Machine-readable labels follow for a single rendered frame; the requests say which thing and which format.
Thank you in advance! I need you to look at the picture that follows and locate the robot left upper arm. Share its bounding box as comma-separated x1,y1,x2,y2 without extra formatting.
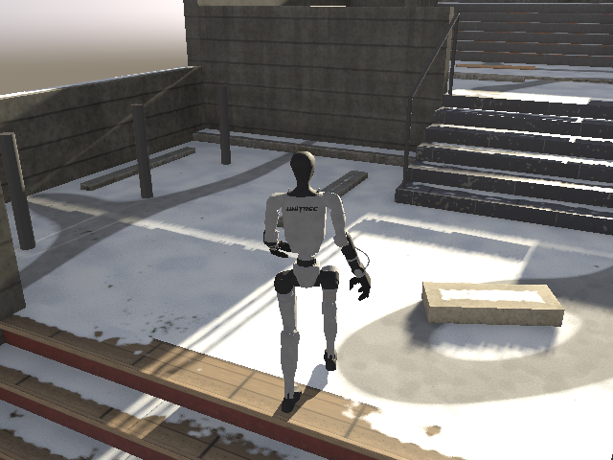
264,193,284,242

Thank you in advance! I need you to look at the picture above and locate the right robot thigh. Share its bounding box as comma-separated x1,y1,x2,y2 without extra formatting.
320,265,339,317

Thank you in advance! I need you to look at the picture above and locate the left robot hand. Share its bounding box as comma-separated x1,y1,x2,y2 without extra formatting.
269,240,291,258

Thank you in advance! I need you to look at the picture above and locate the robot left forearm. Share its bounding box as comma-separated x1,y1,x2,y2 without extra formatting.
263,230,280,251

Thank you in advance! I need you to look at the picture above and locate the robot torso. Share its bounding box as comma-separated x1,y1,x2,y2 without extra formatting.
282,188,327,288

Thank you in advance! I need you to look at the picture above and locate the robot right forearm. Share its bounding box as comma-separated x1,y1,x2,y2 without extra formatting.
341,231,366,278

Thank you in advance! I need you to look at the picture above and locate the robot right upper arm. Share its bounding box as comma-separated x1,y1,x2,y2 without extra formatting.
323,192,349,247

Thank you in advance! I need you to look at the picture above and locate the right robot hand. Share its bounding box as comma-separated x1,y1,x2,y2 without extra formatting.
350,272,371,301

